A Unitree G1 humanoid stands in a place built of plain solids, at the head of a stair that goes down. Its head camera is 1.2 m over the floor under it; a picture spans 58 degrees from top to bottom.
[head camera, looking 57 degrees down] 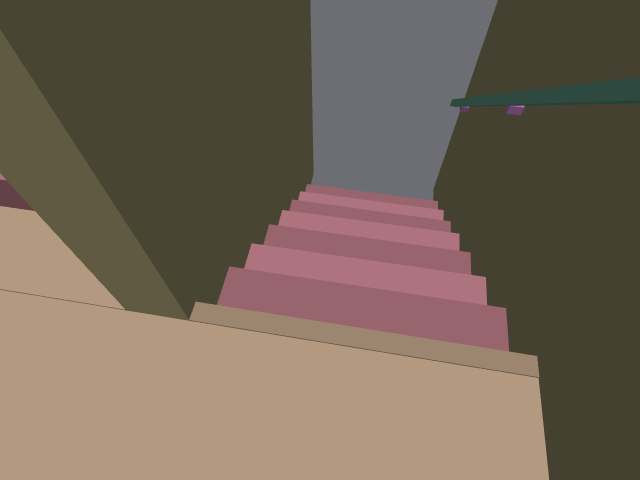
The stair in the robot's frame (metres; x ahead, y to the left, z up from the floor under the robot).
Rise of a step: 0.19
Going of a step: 0.23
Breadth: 1.00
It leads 10 degrees to the right of straight ahead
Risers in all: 8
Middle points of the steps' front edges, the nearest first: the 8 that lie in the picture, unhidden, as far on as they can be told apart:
0.47 -0.12 0.00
0.71 -0.16 -0.20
0.93 -0.20 -0.39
1.17 -0.24 -0.59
1.41 -0.28 -0.79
1.64 -0.31 -0.98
1.87 -0.35 -1.17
2.09 -0.39 -1.36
